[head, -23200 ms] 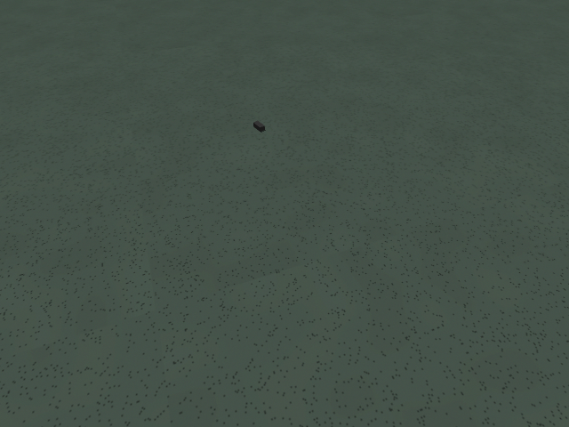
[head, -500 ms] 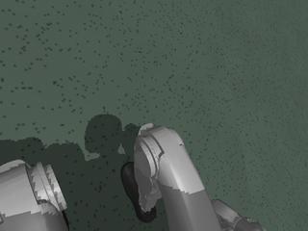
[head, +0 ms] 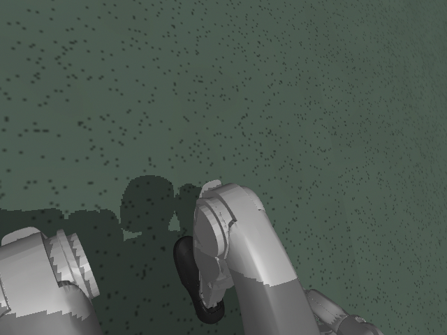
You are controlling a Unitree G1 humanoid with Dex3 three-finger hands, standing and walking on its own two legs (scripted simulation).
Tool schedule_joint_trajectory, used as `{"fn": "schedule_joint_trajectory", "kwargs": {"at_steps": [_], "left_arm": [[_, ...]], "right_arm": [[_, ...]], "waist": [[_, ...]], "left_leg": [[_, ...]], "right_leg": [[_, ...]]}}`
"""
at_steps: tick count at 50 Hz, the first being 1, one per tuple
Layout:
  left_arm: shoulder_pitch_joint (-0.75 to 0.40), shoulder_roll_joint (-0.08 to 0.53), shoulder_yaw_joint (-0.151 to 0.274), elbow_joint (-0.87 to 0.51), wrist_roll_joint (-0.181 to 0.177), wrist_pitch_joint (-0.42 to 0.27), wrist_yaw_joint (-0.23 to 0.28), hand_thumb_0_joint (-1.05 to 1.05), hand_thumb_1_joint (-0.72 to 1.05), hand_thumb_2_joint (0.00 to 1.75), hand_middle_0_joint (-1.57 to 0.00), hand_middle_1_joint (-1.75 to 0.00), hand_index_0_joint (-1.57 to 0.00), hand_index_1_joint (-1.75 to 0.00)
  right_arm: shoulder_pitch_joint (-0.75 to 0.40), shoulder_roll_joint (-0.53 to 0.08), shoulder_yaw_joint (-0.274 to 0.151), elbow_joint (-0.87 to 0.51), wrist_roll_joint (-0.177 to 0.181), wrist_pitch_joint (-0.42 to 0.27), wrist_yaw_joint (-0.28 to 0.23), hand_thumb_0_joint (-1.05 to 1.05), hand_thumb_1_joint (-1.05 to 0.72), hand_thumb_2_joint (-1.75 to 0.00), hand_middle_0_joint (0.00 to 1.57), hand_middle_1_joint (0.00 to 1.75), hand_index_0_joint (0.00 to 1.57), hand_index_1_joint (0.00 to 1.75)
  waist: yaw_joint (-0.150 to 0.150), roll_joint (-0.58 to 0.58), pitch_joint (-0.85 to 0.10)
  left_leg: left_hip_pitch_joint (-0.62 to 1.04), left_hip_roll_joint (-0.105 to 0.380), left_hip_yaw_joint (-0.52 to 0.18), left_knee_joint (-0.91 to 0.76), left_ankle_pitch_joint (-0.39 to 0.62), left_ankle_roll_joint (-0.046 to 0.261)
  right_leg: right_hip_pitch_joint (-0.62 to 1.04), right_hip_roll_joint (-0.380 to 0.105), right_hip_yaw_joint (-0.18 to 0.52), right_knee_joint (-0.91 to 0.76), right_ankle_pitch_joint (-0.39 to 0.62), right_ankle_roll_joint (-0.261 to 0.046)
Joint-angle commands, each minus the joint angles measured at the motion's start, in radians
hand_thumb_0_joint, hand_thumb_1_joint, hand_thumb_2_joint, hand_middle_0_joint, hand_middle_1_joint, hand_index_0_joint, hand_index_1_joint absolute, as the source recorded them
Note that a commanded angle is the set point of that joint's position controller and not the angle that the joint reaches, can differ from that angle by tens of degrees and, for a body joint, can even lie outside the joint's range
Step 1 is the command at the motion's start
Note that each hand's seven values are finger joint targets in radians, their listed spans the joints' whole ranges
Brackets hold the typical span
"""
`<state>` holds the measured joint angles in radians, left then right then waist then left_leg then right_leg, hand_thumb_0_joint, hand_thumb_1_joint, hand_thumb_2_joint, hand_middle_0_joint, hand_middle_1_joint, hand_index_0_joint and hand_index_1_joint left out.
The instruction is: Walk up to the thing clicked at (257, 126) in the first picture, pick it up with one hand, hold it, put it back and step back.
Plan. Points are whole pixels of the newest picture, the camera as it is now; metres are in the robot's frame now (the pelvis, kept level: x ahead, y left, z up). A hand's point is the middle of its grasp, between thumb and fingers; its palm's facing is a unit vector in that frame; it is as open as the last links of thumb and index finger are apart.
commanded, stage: close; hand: left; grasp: from above
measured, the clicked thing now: out of the picture +0.41 +0.36 -0.28
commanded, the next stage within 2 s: settle in 1.02 s
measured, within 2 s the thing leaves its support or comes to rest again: leaves its support in 1.42 s
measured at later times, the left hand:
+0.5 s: hand out of the picture +0.40 +0.36 -0.25, palm faces -0.42 -0.22 -0.88, open 9.2 cm
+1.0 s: hand out of the picture +0.41 +0.36 -0.25, palm faces -0.38 -0.20 -0.90, open 6.7 cm
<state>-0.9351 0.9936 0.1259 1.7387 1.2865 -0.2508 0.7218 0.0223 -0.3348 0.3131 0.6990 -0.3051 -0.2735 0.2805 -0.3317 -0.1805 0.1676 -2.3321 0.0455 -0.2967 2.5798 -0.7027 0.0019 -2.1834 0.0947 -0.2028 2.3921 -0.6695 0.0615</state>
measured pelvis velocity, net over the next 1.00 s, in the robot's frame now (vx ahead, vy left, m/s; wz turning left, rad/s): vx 0.00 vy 0.00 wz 0.00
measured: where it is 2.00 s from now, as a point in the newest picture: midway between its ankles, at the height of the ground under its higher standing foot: (151, 321)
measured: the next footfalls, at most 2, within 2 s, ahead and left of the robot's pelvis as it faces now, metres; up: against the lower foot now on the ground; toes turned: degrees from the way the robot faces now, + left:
none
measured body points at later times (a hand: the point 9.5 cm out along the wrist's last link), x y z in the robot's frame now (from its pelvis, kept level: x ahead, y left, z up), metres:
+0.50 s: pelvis +0.00 +0.00 +0.00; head +0.26 +0.15 +0.34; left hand +0.41 +0.37 -0.20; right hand +0.09 -0.24 -0.06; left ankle +0.07 +0.13 -0.26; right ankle +0.12 -0.12 -0.26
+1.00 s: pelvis +0.00 +0.00 +0.00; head +0.25 +0.16 +0.34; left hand +0.42 +0.37 -0.20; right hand +0.10 -0.24 -0.05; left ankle +0.07 +0.13 -0.26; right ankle +0.12 -0.12 -0.26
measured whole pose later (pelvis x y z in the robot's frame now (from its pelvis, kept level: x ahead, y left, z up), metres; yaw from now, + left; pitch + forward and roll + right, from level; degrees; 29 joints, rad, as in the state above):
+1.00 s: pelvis +0.00 +0.00 +0.00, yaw +0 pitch +24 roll -16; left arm -0.97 1.03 0.12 1.72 1.23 -0.23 0.66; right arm 0.04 -0.34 0.33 0.67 -0.30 -0.27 0.27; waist -0.33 -0.18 0.17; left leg -2.33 0.04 -0.30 2.57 -0.71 0.00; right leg -2.18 0.09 -0.21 2.38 -0.67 0.06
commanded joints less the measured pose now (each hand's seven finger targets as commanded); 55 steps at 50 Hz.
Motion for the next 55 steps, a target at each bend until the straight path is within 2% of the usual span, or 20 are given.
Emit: {"fn": "schedule_joint_trajectory", "kwargs": {"at_steps": [1,5,6,8,13,15,18,21,23,25,26,28,32,38,44,47,48,49,52,55], "left_arm": [[-0.245,0.228,0.004,-0.100,-0.033,0.041,0.048,0.00,0.00,0.57,-0.45,-0.66,-0.47,-0.64],[-0.257,0.248,0.016,-0.095,-0.065,0.060,0.013,0.00,0.06,0.51,-0.49,-0.62,-0.52,-0.60],[-0.230,0.272,0.054,-0.058,-0.078,0.060,0.005,0.00,0.08,0.49,-0.51,-0.60,-0.54,-0.58],[-0.216,0.269,0.054,-0.071,-0.087,0.053,-0.021,0.00,0.10,0.48,-0.54,-0.58,-0.56,-0.56],[-0.210,0.252,0.020,-0.070,-0.091,0.040,-0.063,0.00,0.16,0.41,-0.55,-0.60,-0.60,-0.56],[-0.178,0.239,0.026,-0.073,-0.099,0.031,-0.071,0.00,0.20,0.41,-0.60,-0.56,-0.63,-0.52],[-0.152,0.197,-0.007,-0.048,-0.098,0.011,-0.086,0.00,0.23,0.38,-0.63,-0.53,-0.66,-0.50],[-0.141,0.229,0.028,-0.083,-0.103,-0.009,-0.079,0.00,0.29,0.36,-0.67,-0.50,-0.71,-0.47],[-0.156,0.202,-0.001,-0.070,-0.094,-0.024,-0.081,0.00,0.31,0.37,-0.69,-0.51,-0.72,-0.47],[-0.150,0.203,0.010,-0.079,-0.089,-0.035,-0.070,0.00,0.34,0.36,-0.71,-0.50,-0.75,-0.46],[-0.166,0.205,-0.002,-0.073,-0.085,-0.038,-0.070,0.00,0.37,0.34,-0.74,-0.48,-0.77,-0.44],[-0.160,0.222,0.024,-0.083,-0.077,-0.044,-0.053,0.00,0.40,0.30,-0.74,-0.46,-0.78,-0.42],[-0.193,0.203,-0.018,-0.087,-0.055,-0.040,-0.035,0.00,0.47,0.28,-0.80,-0.43,-0.84,-0.39],[-0.209,0.209,-0.021,-0.085,-0.052,-0.015,-0.019,0.00,0.59,0.21,-0.91,-0.35,-0.95,-0.31],[-0.195,0.223,-0.007,-0.056,-0.067,0.017,-0.035,0.00,0.67,0.17,-0.97,-0.30,-1.01,-0.26],[-0.193,0.232,0.013,-0.088,-0.074,0.021,-0.041,0.00,0.72,0.15,-1.01,-0.29,-1.05,-0.24],[-0.194,0.226,0.004,-0.075,-0.072,0.025,-0.047,0.00,0.73,0.16,-1.03,-0.28,-1.07,-0.24],[-0.170,0.226,0.021,-0.084,-0.080,0.025,-0.048,0.00,0.74,0.15,-1.03,-0.27,-1.07,-0.23],[-0.172,0.215,-0.005,-0.070,-0.075,0.030,-0.067,0.00,0.78,0.13,-1.06,-0.26,-1.10,-0.21],[-0.126,0.249,0.039,-0.064,-0.094,0.027,-0.071,0.00,0.81,0.15,-1.11,-0.23,-1.14,-0.20]], "right_arm": [[0.129,-0.355,-0.115,0.002,0.014,-0.019,-0.007,0.00,-0.88,-0.90,0.20,0.30,0.20,0.30],[0.149,-0.355,-0.117,-0.004,0.025,-0.032,-0.004,0.00,-0.88,-0.90,0.20,0.30,0.20,0.30],[0.177,-0.342,-0.105,0.008,0.023,-0.035,-0.002,0.00,-0.89,-0.90,0.20,0.30,0.20,0.30],[0.186,-0.339,-0.104,0.011,0.022,-0.033,0.000,0.00,-0.88,-0.90,0.20,0.30,0.20,0.30],[0.173,-0.338,-0.097,0.004,0.026,-0.017,-0.008,0.00,-0.88,-0.90,0.20,0.30,0.20,0.30],[0.177,-0.334,-0.098,0.003,0.024,-0.007,-0.011,0.00,-0.88,-0.90,0.20,0.30,0.20,0.30],[0.175,-0.330,-0.086,-0.011,0.019,0.001,-0.006,0.00,-0.88,-0.90,0.20,0.30,0.20,0.30],[0.178,-0.331,-0.085,-0.007,0.022,0.016,-0.015,0.00,-0.88,-0.90,0.20,0.30,0.20,0.30],[0.185,-0.328,-0.077,-0.012,0.017,0.018,-0.013,0.00,-0.88,-0.90,0.20,0.30,0.20,0.30],[0.177,-0.325,-0.081,-0.014,0.017,0.025,-0.021,0.00,-0.88,-0.90,0.20,0.30,0.20,0.30],[0.176,-0.324,-0.076,-0.022,0.016,0.025,-0.021,0.00,-0.88,-0.90,0.20,0.30,0.20,0.30],[0.177,-0.329,-0.078,-0.016,0.014,0.026,-0.024,0.00,-0.88,-0.90,0.20,0.30,0.20,0.30],[0.160,-0.324,-0.072,-0.018,0.006,0.026,-0.031,0.00,-0.88,-0.90,0.20,0.30,0.20,0.30],[0.163,-0.331,-0.077,-0.009,0.006,0.009,-0.031,0.00,-0.88,-0.90,0.20,0.30,0.20,0.30],[0.168,-0.336,-0.073,-0.020,0.011,-0.001,-0.022,0.00,-0.89,-0.90,0.20,0.30,0.20,0.30],[0.169,-0.337,-0.081,-0.014,0.015,0.002,-0.021,0.00,-0.89,-0.90,0.20,0.30,0.20,0.30],[0.175,-0.335,-0.078,-0.017,0.013,0.001,-0.015,0.00,-0.89,-0.90,0.20,0.30,0.20,0.30],[0.169,-0.339,-0.084,-0.014,0.014,0.004,-0.017,0.00,-0.89,-0.90,0.20,0.30,0.20,0.30],[0.175,-0.331,-0.079,-0.025,0.013,0.008,-0.015,0.00,-0.89,-0.90,0.20,0.30,0.20,0.30],[0.175,-0.331,-0.080,-0.028,0.015,0.019,-0.023,0.00,-0.89,-0.90,0.20,0.30,0.20,0.30]], "waist": [[-0.049,0.551,-0.553],[-0.050,0.536,-0.570],[-0.052,0.519,-0.563],[-0.050,0.535,-0.588],[-0.047,0.536,-0.601],[-0.027,0.543,-0.598],[-0.045,0.512,-0.556],[-0.016,0.520,-0.617],[-0.044,0.503,-0.572],[-0.034,0.490,-0.590],[-0.047,0.480,-0.574],[-0.027,0.499,-0.577],[-0.050,0.499,-0.553],[-0.050,0.542,-0.537],[-0.048,0.510,-0.541],[-0.022,0.558,-0.587],[-0.030,0.556,-0.579],[-0.015,0.569,-0.604],[-0.038,0.531,-0.565],[-0.011,0.509,-0.578]], "left_leg": [[0.468,0.033,0.099,-0.308,0.109,-0.011],[0.452,0.033,0.109,-0.284,0.130,-0.001],[0.450,0.032,0.109,-0.277,0.150,0.000],[0.472,0.033,0.108,-0.275,0.189,-0.003],[0.462,0.030,0.111,-0.275,0.220,-0.002],[0.463,0.029,0.110,-0.285,0.217,-0.004],[0.454,0.027,0.110,-0.280,0.207,-0.002],[0.470,0.029,0.108,-0.281,0.231,-0.002],[0.454,0.029,0.103,-0.280,0.200,-0.001],[0.453,0.031,0.106,-0.277,0.195,0.000],[0.440,0.029,0.108,-0.269,0.173,0.004],[0.450,0.029,0.102,-0.290,0.168,-0.002],[0.441,0.031,0.100,-0.289,0.131,-0.003],[0.471,0.033,0.090,-0.308,0.126,-0.012],[0.463,0.031,0.095,-0.292,0.162,-0.007],[0.492,0.032,0.087,-0.308,0.201,-0.015],[0.497,0.031,0.081,-0.303,0.214,-0.017],[0.514,0.032,0.079,-0.314,0.226,-0.020],[0.464,0.028,0.104,-0.290,0.200,-0.007],[0.432,0.025,0.119,-0.289,0.183,0.000]], "right_leg": [[0.231,0.030,-0.097,-0.196,0.170,-0.079],[0.261,0.028,-0.082,-0.208,0.193,-0.074],[0.275,0.023,-0.089,-0.206,0.213,-0.068],[0.303,0.026,-0.085,-0.200,0.242,-0.070],[0.327,0.028,-0.090,-0.200,0.268,-0.072],[0.320,0.030,-0.091,-0.203,0.258,-0.074],[0.312,0.031,-0.097,-0.198,0.258,-0.071],[0.342,0.035,-0.098,-0.200,0.271,-0.072],[0.317,0.032,-0.105,-0.195,0.249,-0.070],[0.328,0.039,-0.099,-0.206,0.248,-0.071],[0.313,0.039,-0.099,-0.207,0.232,-0.069],[0.309,0.037,-0.103,-0.206,0.218,-0.073],[0.279,0.036,-0.105,-0.206,0.191,-0.074],[0.245,0.032,-0.108,-0.195,0.187,-0.076],[0.273,0.028,-0.102,-0.199,0.224,-0.068],[0.274,0.031,-0.107,-0.182,0.242,-0.074],[0.266,0.025,-0.110,-0.169,0.254,-0.073],[0.272,0.030,-0.112,-0.171,0.258,-0.076],[0.298,0.033,-0.100,-0.193,0.254,-0.070],[0.329,0.038,-0.088,-0.216,0.234,-0.072]]}}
